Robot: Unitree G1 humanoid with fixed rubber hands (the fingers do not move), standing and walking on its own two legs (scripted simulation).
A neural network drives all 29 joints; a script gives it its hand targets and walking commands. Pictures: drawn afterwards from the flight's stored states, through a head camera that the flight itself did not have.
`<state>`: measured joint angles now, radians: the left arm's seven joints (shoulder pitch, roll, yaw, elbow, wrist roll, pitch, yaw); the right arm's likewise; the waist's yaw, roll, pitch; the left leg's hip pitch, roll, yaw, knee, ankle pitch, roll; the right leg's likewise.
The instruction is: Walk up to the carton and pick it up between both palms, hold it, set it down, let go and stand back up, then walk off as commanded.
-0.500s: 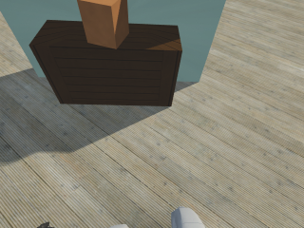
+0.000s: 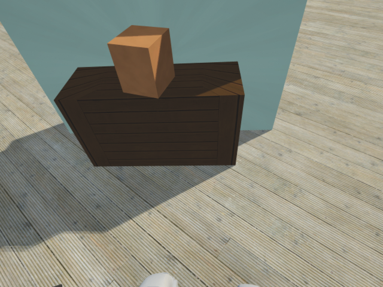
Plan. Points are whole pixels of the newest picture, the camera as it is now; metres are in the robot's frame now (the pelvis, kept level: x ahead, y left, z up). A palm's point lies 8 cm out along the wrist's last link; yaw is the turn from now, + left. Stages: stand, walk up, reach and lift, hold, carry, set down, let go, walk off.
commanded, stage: walk up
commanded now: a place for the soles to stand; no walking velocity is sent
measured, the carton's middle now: (145, 61) +1.10 +0.23 -0.06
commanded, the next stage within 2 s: none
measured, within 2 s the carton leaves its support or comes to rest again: neither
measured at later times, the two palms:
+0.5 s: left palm (63, 268) +0.19 +0.31 -0.10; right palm (334, 278) +0.16 -0.30 -0.12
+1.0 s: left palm (49, 225) +0.30 +0.39 -0.10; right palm (282, 222) +0.29 -0.22 -0.11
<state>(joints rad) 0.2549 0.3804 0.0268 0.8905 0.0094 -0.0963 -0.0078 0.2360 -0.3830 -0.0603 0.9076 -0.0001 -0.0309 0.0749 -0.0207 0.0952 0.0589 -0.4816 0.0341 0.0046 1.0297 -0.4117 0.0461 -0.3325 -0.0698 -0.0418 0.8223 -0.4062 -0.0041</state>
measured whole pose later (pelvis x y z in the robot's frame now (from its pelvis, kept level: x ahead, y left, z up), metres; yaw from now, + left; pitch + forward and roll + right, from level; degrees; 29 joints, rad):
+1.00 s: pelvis +0.24 +0.08 -0.01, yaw -1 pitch -3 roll -2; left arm 0.29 0.38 0.03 0.89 0.01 -0.08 0.03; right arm 0.23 -0.38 -0.06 0.91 0.00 -0.02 0.07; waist -0.03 0.04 0.09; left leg -0.47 0.03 0.06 0.87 -0.36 0.03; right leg -0.43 -0.02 0.03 1.17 -0.53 -0.01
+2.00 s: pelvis +0.38 +0.17 +0.00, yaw -5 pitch -1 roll +0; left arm 0.28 0.38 0.03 0.90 0.01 -0.03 0.05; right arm 0.23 -0.38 -0.06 0.90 0.00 -0.02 -0.03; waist -0.03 -0.08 0.11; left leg -0.32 0.00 0.17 0.81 -0.47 0.08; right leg -0.52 -0.01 0.08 1.03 -0.45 0.01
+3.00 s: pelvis +0.37 +0.13 +0.00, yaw -6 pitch -4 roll +2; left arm 0.22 0.38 0.03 0.90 0.01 -0.03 0.01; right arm 0.20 -0.38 -0.06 0.97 0.00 -0.03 0.00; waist -0.03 -0.03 0.11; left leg -0.32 0.03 0.08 0.81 -0.42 0.01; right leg -0.40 0.01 0.07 0.87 -0.41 -0.01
